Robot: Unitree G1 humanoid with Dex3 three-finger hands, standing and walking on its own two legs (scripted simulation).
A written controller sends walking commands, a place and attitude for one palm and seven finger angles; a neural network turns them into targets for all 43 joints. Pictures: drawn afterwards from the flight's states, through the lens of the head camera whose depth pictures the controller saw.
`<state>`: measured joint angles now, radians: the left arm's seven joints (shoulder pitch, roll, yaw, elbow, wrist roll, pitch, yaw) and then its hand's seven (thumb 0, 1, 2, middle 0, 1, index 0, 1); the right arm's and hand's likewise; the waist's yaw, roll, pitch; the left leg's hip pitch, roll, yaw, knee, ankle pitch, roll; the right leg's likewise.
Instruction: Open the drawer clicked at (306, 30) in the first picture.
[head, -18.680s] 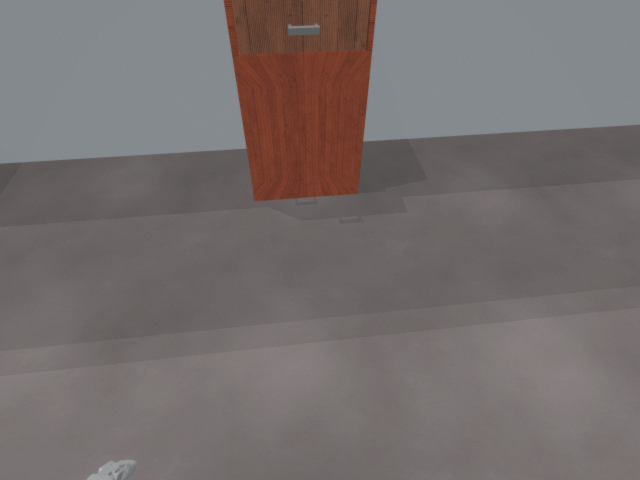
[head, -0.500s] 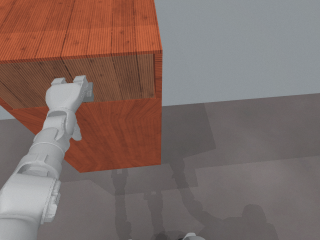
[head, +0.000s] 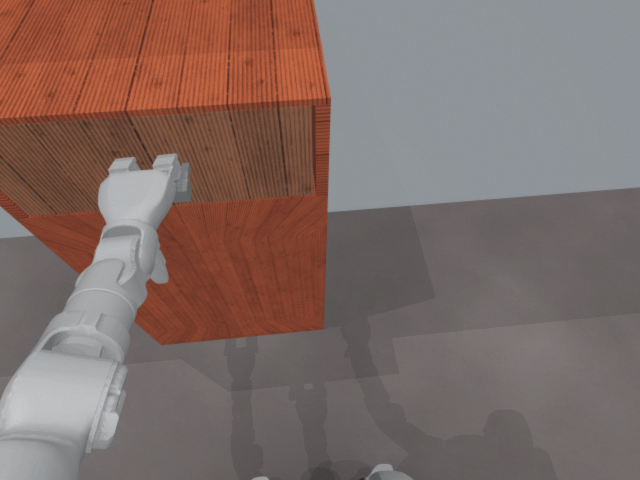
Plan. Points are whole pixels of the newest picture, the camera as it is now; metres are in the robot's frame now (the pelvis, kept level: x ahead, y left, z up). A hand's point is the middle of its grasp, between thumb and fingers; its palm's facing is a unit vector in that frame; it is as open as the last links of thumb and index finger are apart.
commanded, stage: lower the fingers behind the handle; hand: left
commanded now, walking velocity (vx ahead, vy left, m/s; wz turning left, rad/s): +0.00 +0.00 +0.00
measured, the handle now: (152, 182) +0.51 +0.22 +0.04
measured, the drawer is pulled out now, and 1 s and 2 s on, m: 0.00 0.00 0.03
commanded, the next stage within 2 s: close the thumb around the handle in 0.08 s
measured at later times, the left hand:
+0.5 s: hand (154, 219) +0.46 +0.22 +0.02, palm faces -0.05 -0.01 -1.00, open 10.9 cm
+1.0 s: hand (154, 218) +0.46 +0.22 +0.01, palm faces -0.06 -0.01 -1.00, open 5.4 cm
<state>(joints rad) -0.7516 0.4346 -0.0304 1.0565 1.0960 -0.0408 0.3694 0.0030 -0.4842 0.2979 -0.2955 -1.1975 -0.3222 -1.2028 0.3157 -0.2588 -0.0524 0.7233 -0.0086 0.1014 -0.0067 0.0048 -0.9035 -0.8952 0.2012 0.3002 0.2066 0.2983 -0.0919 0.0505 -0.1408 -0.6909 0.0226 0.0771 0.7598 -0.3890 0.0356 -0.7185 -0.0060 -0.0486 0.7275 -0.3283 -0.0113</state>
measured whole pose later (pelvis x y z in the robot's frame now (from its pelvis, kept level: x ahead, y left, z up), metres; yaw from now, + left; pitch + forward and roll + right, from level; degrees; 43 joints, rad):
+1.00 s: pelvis -0.01 +0.00 +0.00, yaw +0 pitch +19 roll -1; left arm -0.80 0.47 -0.04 1.09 1.09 -0.06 0.37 0.00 0.74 0.84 -0.38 -1.34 -0.40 -1.35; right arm 0.33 -0.27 -0.04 0.72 0.00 0.09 -0.02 0.00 -0.90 -0.90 0.20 0.30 0.21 0.30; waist -0.10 0.05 -0.13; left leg -0.73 0.02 0.07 0.78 -0.39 0.03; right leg -0.75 0.00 -0.05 0.74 -0.33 -0.01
